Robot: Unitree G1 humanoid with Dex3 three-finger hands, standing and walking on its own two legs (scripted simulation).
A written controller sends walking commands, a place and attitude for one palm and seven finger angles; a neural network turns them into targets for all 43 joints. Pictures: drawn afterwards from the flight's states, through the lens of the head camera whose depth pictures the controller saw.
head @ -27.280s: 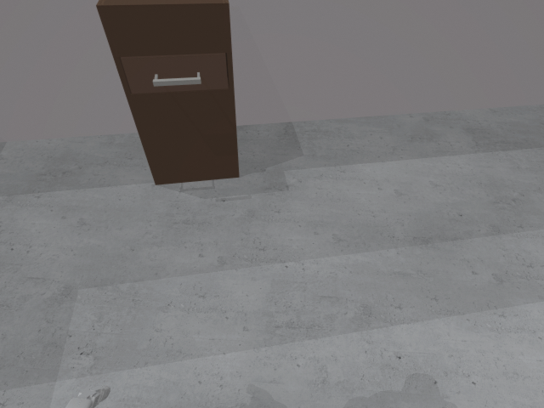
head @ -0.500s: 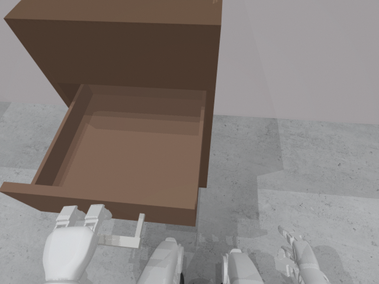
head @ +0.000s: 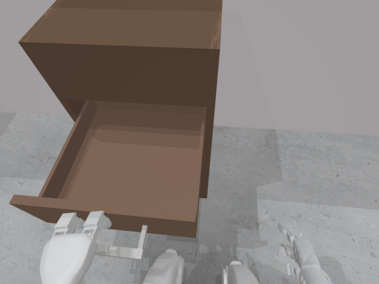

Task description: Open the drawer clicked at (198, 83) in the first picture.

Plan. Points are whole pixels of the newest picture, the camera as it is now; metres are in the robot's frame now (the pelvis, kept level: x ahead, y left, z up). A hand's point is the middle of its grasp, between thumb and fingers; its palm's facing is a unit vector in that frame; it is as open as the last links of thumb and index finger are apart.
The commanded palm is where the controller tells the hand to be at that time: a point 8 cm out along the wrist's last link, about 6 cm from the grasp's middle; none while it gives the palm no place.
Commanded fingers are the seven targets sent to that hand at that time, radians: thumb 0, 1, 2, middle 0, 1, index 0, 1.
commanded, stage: lift the hand off the handle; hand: left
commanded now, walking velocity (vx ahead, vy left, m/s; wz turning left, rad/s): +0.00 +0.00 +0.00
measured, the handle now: (105, 238) +0.21 +0.22 -0.06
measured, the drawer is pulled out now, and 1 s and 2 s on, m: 0.30 0.30 0.30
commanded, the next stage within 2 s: draw the hand back to the body in 1.52 s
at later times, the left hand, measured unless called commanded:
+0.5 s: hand (77, 258) +0.16 +0.23 +0.01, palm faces -0.05 -0.12 -0.99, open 13.8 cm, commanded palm +0.15 +0.22 +0.06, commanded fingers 0.00 -0.50 0.30 -0.30 -1.20 -0.30 -1.20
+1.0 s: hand (70, 252) +0.17 +0.22 +0.05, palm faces -0.03 -0.14 -0.99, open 13.8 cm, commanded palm +0.15 +0.22 +0.10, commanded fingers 0.00 -0.50 0.30 -0.30 -1.20 -0.30 -1.20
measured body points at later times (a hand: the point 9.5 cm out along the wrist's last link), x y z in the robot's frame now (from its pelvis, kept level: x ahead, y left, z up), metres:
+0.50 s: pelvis +0.01 +0.00 +0.02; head +0.06 -0.02 +0.47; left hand +0.16 +0.23 +0.06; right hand +0.22 -0.22 -0.08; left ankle +0.03 +0.10 -0.63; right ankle +0.01 -0.11 -0.63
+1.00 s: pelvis +0.01 +0.00 +0.04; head +0.05 -0.03 +0.49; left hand +0.16 +0.23 +0.10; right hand +0.21 -0.23 -0.05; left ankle +0.03 +0.10 -0.63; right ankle +0.01 -0.11 -0.63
